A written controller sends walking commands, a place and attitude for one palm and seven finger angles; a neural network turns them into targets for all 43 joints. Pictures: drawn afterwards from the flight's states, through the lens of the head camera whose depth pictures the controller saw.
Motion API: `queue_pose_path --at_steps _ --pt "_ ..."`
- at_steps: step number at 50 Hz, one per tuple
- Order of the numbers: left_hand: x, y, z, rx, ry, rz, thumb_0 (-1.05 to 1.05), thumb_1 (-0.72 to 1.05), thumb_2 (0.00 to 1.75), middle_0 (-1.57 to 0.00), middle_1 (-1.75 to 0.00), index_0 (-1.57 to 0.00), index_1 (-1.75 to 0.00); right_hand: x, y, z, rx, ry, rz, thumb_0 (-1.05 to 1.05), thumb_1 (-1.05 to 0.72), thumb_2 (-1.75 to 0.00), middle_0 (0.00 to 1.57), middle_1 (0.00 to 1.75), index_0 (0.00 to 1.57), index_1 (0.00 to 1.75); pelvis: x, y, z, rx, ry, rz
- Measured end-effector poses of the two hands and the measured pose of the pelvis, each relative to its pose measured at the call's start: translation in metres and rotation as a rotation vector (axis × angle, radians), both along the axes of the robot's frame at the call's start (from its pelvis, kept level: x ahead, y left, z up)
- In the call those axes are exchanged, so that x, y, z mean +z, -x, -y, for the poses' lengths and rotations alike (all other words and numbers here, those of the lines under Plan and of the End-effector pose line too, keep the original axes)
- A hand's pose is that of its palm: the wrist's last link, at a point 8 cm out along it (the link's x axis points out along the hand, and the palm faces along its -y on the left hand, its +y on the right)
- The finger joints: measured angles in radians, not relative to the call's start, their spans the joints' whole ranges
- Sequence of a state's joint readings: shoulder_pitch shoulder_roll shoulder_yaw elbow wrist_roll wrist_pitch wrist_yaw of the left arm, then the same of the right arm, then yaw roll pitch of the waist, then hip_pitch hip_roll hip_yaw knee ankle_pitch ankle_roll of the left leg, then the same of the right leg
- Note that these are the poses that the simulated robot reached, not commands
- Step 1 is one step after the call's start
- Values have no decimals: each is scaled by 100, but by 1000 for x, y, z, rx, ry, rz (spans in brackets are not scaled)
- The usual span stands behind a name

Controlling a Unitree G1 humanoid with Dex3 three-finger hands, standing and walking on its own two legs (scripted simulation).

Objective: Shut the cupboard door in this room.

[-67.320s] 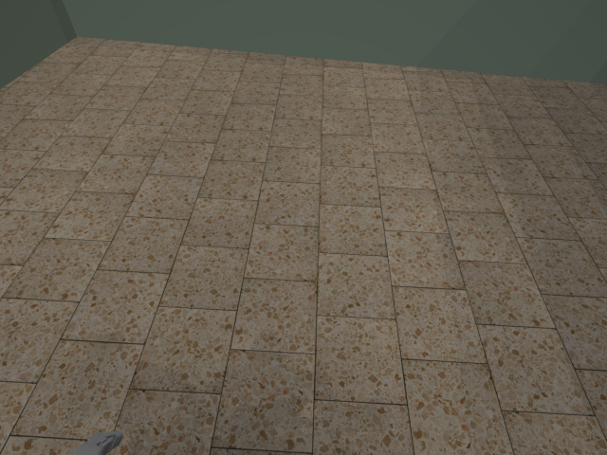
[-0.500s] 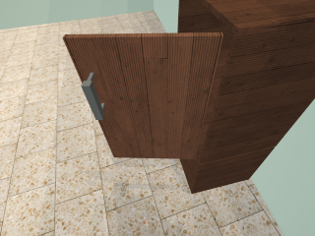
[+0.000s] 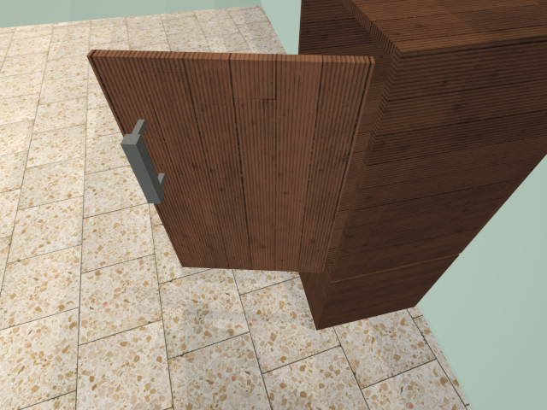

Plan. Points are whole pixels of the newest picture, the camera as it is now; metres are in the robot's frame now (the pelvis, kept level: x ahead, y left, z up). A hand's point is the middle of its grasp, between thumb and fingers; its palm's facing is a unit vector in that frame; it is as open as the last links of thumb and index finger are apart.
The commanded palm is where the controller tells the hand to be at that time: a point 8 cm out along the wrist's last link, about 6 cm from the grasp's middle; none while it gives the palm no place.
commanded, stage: come to a stop and stand still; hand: left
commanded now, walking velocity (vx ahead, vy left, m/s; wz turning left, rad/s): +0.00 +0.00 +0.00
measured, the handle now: (148, 162) +0.47 +0.24 +0.08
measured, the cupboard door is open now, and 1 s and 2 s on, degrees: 74 74 74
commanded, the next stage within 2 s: look again from close up in 0.56 s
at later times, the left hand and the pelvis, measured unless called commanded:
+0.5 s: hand out of the picture +0.01 +0.16 -0.17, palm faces +0.01 -0.98 -0.20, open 7.4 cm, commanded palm none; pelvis +0.00 -0.02 +0.00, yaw +1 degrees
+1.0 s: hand out of the picture +0.01 +0.17 -0.17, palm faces +0.02 -0.98 -0.21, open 7.4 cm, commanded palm none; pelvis +0.00 -0.02 +0.00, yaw +1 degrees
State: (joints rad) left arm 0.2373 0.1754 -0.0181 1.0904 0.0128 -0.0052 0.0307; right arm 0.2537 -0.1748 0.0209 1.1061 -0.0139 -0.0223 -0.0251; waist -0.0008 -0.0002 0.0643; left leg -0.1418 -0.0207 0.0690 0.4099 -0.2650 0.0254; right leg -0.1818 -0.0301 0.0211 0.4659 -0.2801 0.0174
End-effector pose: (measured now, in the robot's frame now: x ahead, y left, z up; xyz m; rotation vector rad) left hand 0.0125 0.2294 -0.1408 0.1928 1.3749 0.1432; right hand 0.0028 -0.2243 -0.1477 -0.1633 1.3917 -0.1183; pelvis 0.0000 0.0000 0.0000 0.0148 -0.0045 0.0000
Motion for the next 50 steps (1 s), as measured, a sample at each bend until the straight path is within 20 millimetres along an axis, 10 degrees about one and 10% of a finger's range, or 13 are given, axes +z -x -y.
queue_pose_path --at_steps 50 --pt "0 5 11 24 7 28 1 90 90 -20 -30 -20 -30 7 -9 18 18 19 22 0 -91 -90 20 30 20 29 3 4 16 14 4 5"
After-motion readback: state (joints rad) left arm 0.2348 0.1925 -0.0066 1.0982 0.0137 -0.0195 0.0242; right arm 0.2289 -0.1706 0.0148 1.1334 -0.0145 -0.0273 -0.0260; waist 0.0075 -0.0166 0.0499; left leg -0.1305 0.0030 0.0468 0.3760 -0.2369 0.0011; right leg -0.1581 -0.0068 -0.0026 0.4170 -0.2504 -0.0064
